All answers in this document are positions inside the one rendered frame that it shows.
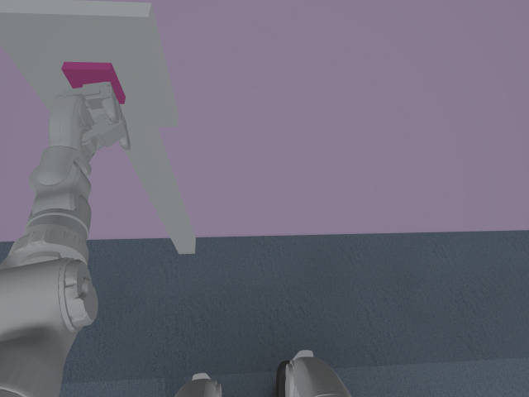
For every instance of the robot right shin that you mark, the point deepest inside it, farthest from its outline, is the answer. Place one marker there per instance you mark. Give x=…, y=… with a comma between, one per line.
x=302, y=353

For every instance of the panel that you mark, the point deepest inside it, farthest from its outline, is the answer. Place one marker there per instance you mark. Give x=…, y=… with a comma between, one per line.
x=40, y=35

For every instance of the robot left hand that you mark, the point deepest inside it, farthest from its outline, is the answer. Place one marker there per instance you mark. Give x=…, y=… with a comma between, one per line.
x=72, y=125

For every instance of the robot left thigh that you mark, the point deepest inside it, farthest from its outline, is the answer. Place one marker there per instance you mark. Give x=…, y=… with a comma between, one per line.
x=200, y=388

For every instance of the robot left forearm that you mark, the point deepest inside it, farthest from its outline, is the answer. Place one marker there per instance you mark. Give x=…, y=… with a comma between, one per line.
x=59, y=223

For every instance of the button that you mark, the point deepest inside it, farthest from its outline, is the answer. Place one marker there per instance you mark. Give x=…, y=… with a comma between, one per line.
x=79, y=73

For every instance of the robot left upper arm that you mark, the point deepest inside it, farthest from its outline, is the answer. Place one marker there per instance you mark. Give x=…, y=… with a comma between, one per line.
x=43, y=306

